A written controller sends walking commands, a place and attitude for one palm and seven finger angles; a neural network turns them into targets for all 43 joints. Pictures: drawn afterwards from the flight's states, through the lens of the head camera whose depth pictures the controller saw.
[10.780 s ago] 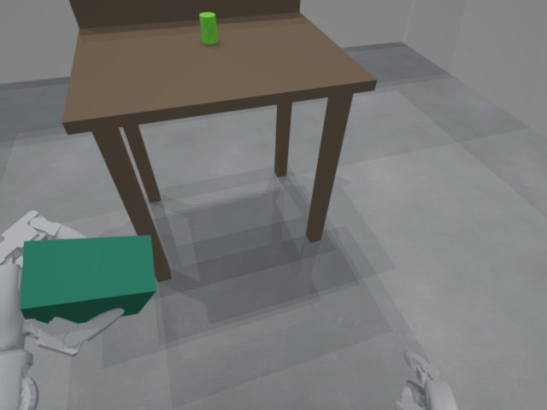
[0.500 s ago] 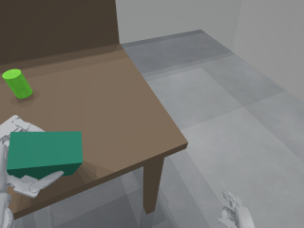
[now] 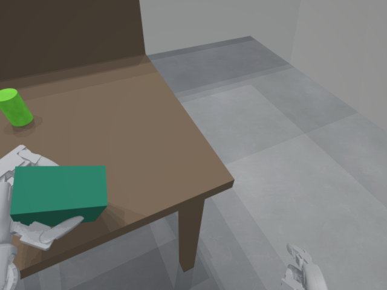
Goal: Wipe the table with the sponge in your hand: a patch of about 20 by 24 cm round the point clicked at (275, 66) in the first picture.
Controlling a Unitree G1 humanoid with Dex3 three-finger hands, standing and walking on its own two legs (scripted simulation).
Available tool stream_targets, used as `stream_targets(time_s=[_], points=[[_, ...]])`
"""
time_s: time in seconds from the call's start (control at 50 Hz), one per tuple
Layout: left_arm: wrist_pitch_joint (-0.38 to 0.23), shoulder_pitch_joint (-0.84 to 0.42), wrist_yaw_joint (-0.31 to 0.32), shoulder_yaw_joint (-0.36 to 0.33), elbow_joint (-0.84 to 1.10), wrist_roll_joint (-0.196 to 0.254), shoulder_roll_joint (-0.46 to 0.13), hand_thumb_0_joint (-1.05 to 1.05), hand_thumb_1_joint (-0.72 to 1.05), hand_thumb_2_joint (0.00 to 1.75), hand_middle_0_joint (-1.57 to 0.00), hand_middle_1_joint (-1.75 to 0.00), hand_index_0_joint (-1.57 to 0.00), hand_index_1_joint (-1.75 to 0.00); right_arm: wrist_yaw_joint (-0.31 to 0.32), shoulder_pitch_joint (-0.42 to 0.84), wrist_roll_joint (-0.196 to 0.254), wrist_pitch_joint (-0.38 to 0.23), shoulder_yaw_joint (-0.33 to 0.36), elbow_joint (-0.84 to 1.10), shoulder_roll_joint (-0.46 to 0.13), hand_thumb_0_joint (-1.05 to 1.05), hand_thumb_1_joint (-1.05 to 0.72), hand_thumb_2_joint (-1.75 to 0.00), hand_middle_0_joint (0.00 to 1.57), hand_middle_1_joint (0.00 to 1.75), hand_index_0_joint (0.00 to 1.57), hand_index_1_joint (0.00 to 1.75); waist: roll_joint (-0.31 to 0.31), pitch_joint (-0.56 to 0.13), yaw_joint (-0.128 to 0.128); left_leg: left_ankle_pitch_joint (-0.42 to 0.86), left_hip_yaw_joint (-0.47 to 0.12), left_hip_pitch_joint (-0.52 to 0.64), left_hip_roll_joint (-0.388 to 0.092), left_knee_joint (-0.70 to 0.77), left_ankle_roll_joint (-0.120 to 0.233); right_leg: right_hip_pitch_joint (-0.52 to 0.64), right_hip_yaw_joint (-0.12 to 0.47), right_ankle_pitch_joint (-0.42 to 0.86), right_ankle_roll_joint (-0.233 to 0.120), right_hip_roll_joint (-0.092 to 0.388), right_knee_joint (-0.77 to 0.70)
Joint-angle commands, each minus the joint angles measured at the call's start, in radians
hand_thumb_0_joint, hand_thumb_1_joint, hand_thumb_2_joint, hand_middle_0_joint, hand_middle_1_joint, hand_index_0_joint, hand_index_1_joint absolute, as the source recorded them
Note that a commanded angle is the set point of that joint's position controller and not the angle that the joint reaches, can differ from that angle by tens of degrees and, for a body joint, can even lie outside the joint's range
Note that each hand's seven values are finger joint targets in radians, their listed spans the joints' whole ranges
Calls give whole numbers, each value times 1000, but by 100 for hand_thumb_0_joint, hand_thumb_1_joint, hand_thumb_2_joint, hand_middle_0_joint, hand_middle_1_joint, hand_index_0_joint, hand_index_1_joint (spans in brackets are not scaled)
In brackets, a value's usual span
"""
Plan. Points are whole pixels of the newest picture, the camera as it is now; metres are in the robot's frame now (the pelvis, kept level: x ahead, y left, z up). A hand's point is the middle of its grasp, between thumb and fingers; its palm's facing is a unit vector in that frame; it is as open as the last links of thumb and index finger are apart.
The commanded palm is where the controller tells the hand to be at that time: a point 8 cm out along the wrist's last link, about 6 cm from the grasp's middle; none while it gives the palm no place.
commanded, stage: look again from close up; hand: left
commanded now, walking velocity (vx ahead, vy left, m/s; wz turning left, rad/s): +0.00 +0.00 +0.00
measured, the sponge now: (74, 197) +0.23 +0.21 +0.14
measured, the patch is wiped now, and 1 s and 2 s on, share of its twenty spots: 0.00 0.00 0.00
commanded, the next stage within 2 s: shuffle to correct the standing spot in 0.12 s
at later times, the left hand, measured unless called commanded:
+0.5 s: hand (43, 197) +0.21 +0.25 +0.16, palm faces +0.36 -0.85 -0.39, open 10.3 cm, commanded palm +0.15 +0.29 +0.18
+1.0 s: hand (114, 186) +0.24 +0.15 +0.16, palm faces +0.33 -0.86 -0.38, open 10.3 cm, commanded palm +0.17 +0.19 +0.18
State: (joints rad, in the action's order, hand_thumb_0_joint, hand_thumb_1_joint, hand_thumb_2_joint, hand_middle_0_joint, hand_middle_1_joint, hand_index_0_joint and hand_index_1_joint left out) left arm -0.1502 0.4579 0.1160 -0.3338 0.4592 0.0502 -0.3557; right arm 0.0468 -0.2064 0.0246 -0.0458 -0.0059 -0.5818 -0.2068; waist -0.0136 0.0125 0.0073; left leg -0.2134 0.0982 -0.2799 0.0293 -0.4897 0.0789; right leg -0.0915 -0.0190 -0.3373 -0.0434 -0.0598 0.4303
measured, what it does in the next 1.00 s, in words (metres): shifts its weight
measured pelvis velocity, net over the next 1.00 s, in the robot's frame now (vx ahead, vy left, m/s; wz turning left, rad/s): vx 0.01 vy -0.09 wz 0.00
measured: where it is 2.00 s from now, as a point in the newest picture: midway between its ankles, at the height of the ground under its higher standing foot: outside the picture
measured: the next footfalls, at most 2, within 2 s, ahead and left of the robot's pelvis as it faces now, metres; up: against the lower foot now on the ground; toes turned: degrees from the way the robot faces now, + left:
left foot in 1.18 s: +0.07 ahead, -0.01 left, +0.00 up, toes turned +0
right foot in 1.42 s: +0.15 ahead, -0.36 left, +0.00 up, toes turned -1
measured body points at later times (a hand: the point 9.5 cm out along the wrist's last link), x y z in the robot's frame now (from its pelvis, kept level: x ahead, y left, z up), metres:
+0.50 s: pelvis -0.01 +0.00 +0.01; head +0.02 +0.02 +0.46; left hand +0.19 +0.29 +0.18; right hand +0.16 -0.21 -0.08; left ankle +0.03 +0.07 -0.74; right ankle -0.07 -0.09 -0.74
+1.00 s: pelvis +0.01 -0.09 -0.01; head +0.02 -0.08 +0.44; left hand +0.21 +0.19 +0.18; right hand +0.19 -0.33 -0.08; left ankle +0.03 +0.07 -0.74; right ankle -0.07 -0.09 -0.73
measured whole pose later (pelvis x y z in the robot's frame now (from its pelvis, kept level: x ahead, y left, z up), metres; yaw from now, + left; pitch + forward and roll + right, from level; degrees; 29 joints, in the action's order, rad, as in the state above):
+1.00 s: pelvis +0.01 -0.09 -0.01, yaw +0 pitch -1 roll +2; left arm -0.12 0.43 0.09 -0.36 0.49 0.08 -0.38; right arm 0.04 -0.19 0.02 0.00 0.02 -0.54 -0.20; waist -0.04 0.03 -0.02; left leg -0.27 0.06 -0.30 -0.06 -0.58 -0.03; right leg -0.15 -0.07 -0.40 0.01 -0.14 0.60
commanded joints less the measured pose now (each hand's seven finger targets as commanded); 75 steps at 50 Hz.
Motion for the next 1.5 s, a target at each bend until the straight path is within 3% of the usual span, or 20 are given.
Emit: stream_targets(time_s=[0.0, 0.64, 0.88, 0.94, 1.02, 1.06, 1.1, 1.12, 1.14, 1.16, 1.18, 1.2, 1.24, 1.26, 1.28, 1.34, 1.36, 1.4, 1.42, 1.48], points=[[-73, -97, 29, -143, 251, -1, -203, 0, 10, 130, -120, -160, -120, -160, 12, 101, -1, -69, 39, 159, -113, 0, -90, -90, 20, 30, 20, 30, 78, -121, 3, 162, -205, 154, -146, 85, -2, -79, 95, 258, 32, 125, -70], [-27, -20, 4, -132, 220, 28, -182, 0, 10, 130, -120, -160, -120, -160, 7, 64, -12, -55, 55, 163, -112, 0, -90, -90, 20, 30, 20, 30, 78, -129, -10, 98, -206, 170, -191, 121, -47, -65, 30, 150, -10, 80, -143], [-42, -122, 2, -164, 262, 35, -220, 0, 10, 130, -120, -160, -120, -160, -4, 60, 2, -9, 77, 161, -115, 0, -90, -90, 20, 30, 20, 30, 63, -146, -29, 344, -101, 258, -160, -78, 37, -166, 35, 726, 156, 85, 117], [-47, -64, -7, -161, 287, 32, -207, 0, 10, 130, -120, -160, -120, -160, -8, 96, -13, 1, 69, 187, -119, 0, -90, -90, 20, 30, 20, 30, 259, -108, 0, 348, -286, 139, -286, -4, 93, -164, 83, 115, 104, 72, 173], [-61, 24, 10, -185, 261, 21, -216, 0, 10, 130, -120, -160, -120, -160, -20, 73, 3, -9, 54, 187, -85, 0, -90, -90, 20, 30, 20, 30, -110, 20, -11, -165, -19, -185, 4, -359, -56, -2, 281, 574, 50, 236, -228], [-96, 37, 22, -228, 209, 37, -234, 0, 10, 130, -120, -160, -120, -160, -17, 53, 17, -14, 62, 162, -101, 0, -90, -90, 20, 30, 20, 30, -180, -13, -15, -278, 39, -165, 59, -415, -67, 62, 181, 1201, 308, 205, -175], [-98, -16, 36, -235, 165, 45, -245, 0, 10, 130, -120, -160, -120, -160, -15, 45, 34, -49, 78, 97, -94, 0, -90, -90, 20, 30, 20, 30, -188, -14, -88, -221, 186, 249, 100, 57, 3, -145, -121, 1767, 870, 5, 126], [-102, -36, 43, -215, 150, 65, -243, 0, 10, 130, -120, -160, -120, -160, -5, 30, 30, -54, 74, 52, -107, 0, -90, -90, 20, 30, 20, 30, 93, -117, -185, 111, 95, 441, -62, 326, 120, -303, -155, 1673, 675, -62, 923], [-117, -27, 54, -207, 241, 38, -198, 0, 10, 130, -120, -160, -120, -160, -8, 159, -41, -31, 67, 159, -134, 0, -90, -90, 20, 30, 20, 30, 628, -194, -90, 527, -313, 328, -353, 142, 251, -465, 162, -112, 262, -78, 1428], [-96, -53, 41, -145, 344, -24, -232, 0, 10, 130, -120, -160, -120, -160, -22, 188, -37, -41, 63, 252, -76, 0, -90, -90, 20, 30, 20, 30, 346, -118, 2, 426, -376, 113, -356, 59, 219, -375, 255, -210, -111, -13, 1424], [-73, -254, 5, -120, 390, -42, -271, 0, 10, 130, -120, -160, -120, -160, -33, 168, -25, -58, 78, 189, -86, 0, -90, -90, 20, 30, 20, 30, 168, -96, -25, 376, -233, 115, -308, 75, 122, -478, 209, -180, -463, 28, 1202], [-81, -304, -14, -43, 361, -5, -148, 0, 10, 130, -120, -160, -120, -160, -36, 94, -21, -73, 95, 186, -154, 0, -90, -90, 20, 30, 20, 30, 3, -68, -63, 368, -251, 179, -296, 62, -49, -635, 207, -210, -289, 41, 1037], [-87, 23, 1, -172, 170, 19, -189, 0, 10, 130, -120, -160, -120, -160, -6, 23, 19, -90, 84, 136, -102, 0, -90, -90, 20, 30, 20, 30, 130, -37, 32, 81, -210, -79, -238, 66, 135, -458, 136, -141, 201, 108, 854], [-81, 81, 7, -205, 169, 6, -213, 0, 10, 130, -120, -160, -120, -160, -6, 31, 27, -89, 79, 127, -95, 0, -90, -90, 20, 30, 20, 30, 114, -46, 55, 47, -143, -161, -202, 68, 117, -321, 42, -103, 244, 100, 685], [-86, 78, 15, -216, 196, -5, -212, 0, 10, 130, -120, -160, -120, -160, -4, 36, 27, -94, 74, 125, -97, 0, -90, -90, 20, 30, 20, 30, 96, -48, 43, -28, -130, -215, -199, 81, 101, -213, -58, -27, 66, 80, 530], [-118, 6, 24, -251, 236, -23, -238, 0, 10, 130, -120, -160, -120, -160, 1, 34, 19, -129, 66, 121, -108, 0, -90, -90, 20, 30, 20, 30, 183, -29, 21, -331, -107, -379, -158, 29, 46, 40, -135, 92, 86, 55, 311], [-121, -42, 24, -245, 230, -22, -241, 0, 10, 130, -120, -160, -120, -160, 3, 32, 15, -139, 52, 109, -85, 0, -90, -90, 20, 30, 20, 30, 131, -33, 13, -352, -78, -362, -115, -133, 10, 83, -76, 58, 81, 95, 195], [-122, -131, 24, -238, 238, -33, -278, 0, 10, 130, -120, -160, -120, -160, 6, 44, -1, -148, 53, 100, -67, 0, -90, -90, 20, 30, 20, 30, -224, -3, -7, -342, -66, -310, 13, -669, -58, -137, 480, 48, -53, 422, -169], [-121, -188, 21, -219, 261, -21, -275, 0, 10, 130, -120, -160, -120, -160, 8, 65, -8, -149, 37, 94, -65, 0, -90, -90, 20, 30, 20, 30, -202, 9, -10, -314, -147, -280, -15, -795, -77, -240, 620, -58, -109, 534, -267], [-118, -196, 17, -184, 302, -19, -253, 0, 10, 130, -120, -160, -120, -160, -12, 54, -8, -128, 59, 78, -100, 0, -90, -90, 20, 30, 20, 30, -210, 17, -20, -134, -177, -229, -71, -824, -98, -317, 563, -244, -151, 501, -235]])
